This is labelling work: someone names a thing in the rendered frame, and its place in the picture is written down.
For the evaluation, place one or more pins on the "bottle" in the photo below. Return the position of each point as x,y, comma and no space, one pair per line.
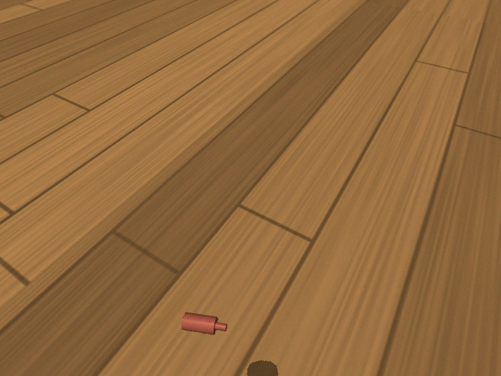
201,323

